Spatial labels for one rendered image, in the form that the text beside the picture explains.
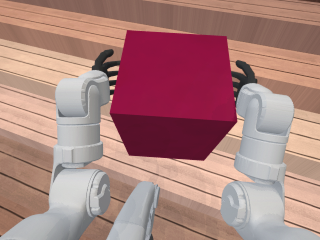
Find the left robot upper arm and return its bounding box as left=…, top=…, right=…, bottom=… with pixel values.
left=0, top=168, right=111, bottom=240

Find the robot left hand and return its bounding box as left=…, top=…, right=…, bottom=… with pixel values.
left=92, top=49, right=121, bottom=95

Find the left robot forearm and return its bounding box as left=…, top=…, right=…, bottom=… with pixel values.
left=48, top=70, right=111, bottom=206

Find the robot right hand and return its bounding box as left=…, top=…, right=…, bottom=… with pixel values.
left=231, top=60, right=258, bottom=107

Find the robot left shin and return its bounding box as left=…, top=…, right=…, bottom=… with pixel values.
left=138, top=183, right=155, bottom=240

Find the right robot upper arm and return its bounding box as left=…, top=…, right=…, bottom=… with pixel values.
left=220, top=181, right=320, bottom=240

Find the right robot forearm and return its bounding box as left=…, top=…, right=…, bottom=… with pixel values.
left=234, top=83, right=295, bottom=214

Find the robot left thigh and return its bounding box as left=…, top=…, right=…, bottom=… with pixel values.
left=106, top=181, right=160, bottom=240

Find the carton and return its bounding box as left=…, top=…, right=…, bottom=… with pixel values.
left=109, top=30, right=238, bottom=161

